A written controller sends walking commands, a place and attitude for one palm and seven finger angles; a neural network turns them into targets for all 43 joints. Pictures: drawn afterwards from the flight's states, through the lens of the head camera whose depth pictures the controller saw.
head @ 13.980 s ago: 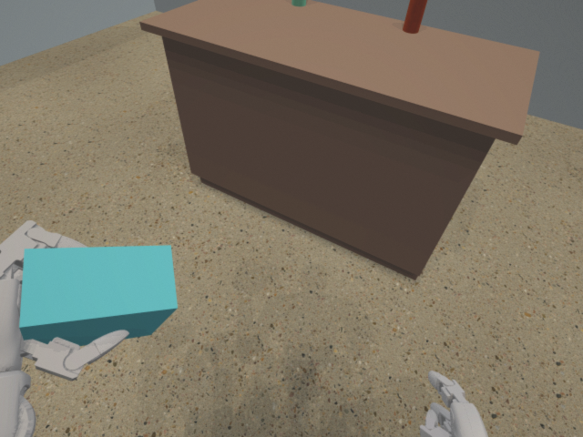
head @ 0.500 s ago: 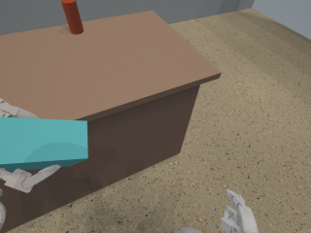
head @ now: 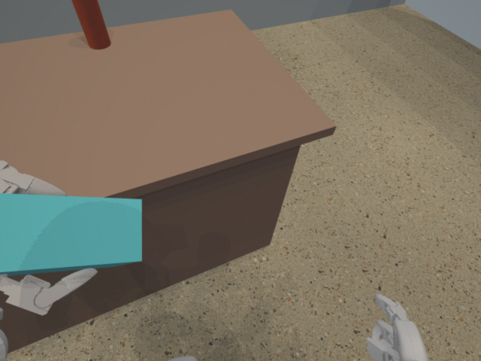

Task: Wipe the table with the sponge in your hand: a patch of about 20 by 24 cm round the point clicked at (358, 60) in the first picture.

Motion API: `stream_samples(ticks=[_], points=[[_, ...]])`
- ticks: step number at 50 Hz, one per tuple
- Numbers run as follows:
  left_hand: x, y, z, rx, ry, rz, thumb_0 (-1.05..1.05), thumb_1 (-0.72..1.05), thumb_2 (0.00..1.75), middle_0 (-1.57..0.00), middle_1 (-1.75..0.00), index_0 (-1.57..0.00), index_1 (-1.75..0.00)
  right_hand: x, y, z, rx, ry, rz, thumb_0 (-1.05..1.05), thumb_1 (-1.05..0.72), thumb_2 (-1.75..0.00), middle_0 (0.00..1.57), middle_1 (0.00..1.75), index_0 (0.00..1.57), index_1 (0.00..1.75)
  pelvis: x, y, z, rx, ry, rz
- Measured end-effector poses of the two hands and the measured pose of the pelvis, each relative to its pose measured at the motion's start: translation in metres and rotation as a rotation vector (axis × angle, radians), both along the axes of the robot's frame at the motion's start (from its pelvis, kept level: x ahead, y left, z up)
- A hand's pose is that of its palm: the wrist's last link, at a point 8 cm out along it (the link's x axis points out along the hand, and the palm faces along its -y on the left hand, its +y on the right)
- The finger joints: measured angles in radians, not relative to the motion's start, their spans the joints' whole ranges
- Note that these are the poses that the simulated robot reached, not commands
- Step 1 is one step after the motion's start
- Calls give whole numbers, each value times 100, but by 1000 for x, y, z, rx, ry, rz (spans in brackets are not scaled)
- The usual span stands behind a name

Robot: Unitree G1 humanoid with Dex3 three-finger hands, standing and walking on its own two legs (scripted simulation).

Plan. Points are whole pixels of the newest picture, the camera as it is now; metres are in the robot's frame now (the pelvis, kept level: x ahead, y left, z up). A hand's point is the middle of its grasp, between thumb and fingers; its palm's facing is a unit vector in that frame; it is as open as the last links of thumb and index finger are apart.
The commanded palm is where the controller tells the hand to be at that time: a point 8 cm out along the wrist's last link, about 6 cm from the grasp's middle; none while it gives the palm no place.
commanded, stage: take the last steps up to it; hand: left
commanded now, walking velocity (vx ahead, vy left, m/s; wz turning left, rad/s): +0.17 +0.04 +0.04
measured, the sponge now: (89, 238) +0.23 +0.20 +0.15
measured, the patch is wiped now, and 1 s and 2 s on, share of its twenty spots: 0.00 0.00 0.00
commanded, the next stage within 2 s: come to a stop and stand still in 0.36 s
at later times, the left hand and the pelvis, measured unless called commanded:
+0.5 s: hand (99, 202) +0.26 +0.19 +0.18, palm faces +0.39 -0.80 -0.46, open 11.0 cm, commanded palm +0.20 +0.24 +0.19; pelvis +0.05 -0.05 +0.01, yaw +1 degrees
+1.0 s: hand (94, 228) +0.23 +0.18 +0.18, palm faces +0.39 -0.81 -0.45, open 11.0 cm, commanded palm +0.17 +0.23 +0.19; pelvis +0.02 -0.05 +0.00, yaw +1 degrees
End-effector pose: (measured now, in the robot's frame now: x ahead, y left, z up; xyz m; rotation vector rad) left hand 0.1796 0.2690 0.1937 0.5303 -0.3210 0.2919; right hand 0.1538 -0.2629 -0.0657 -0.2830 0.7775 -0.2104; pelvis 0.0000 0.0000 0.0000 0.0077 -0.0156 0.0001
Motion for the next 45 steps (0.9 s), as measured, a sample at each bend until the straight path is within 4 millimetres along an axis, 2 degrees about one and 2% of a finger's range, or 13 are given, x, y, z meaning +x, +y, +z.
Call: stream_samples(ticks=[7, 11, 14, 18, 21, 28, 33, 36, 40, 45], points=[[19, 11, 2, -1, -24, 42, -1, -56, 101, -63, -138, -63, -137, 20, 28, 1, 80, -32, 16, 1, -91, -90, 19, 30, 19, 29, 15, -4, 4, -14, -7, 3], [21, 0, 8, 0, -11, 50, -1, -56, 101, -63, -138, -63, -137, 28, 42, -5, 150, -35, 52, 1, -91, -90, 20, 30, 20, 29, 23, -12, 7, -20, 1, -3], [23, -15, 9, 14, 3, 50, -1, -56, 101, -63, -138, -63, -137, 32, 44, -13, 192, -31, 75, 1, -90, -90, 20, 30, 20, 30, 29, -22, 6, -14, -1, -2], [29, -35, 3, 32, 16, 66, -1, -56, 101, -63, -138, -63, -137, 40, 31, -33, 216, -9, 90, 1, -90, -90, 20, 30, 20, 30, 37, -38, -4, -13, -17, 13], [36, -42, -1, -7, 32, 73, -1, -56, 101, -63, -138, -63, -137, 42, 14, -36, 191, 31, 85, 1, -90, -90, 20, 30, 20, 30, 41, -44, -1, 2, -18, 26], [47, -42, 4, 10, 54, 55, -1, -56, 101, -63, -138, -63, -137, 50, -24, -12, 89, 36, 43, 2, -91, -90, 20, 30, 20, 29, 48, -46, 11, 34, -6, 23], [46, -32, 2, 10, 22, 20, -1, -56, 101, -63, -138, -63, -137, 59, -30, -1, 15, -14, 20, 1, -91, -90, 19, 30, 20, 29, 52, -31, 3, -3, -19, 22], [44, -20, -2, 4, -2, 20, -1, -56, 101, -63, -138, -63, -137, 60, -19, 2, 17, -31, 3, 1, -91, -90, 19, 30, 19, 29, 51, -27, 0, 10, -30, 11], [40, -10, -6, -12, 7, 64, -1, -56, 101, -63, -138, -63, -137, 59, 4, 4, 63, -51, 55, 1, -91, -90, 19, 30, 19, 29, 45, -29, 3, 1, -24, 17], [26, -25, 1, -29, -7, 76, -1, -56, 101, -63, -138, -63, -137, 51, 26, -3, 157, -70, 128, 1, -91, -90, 20, 30, 20, 29, 32, -39, 4, -4, -18, 15]])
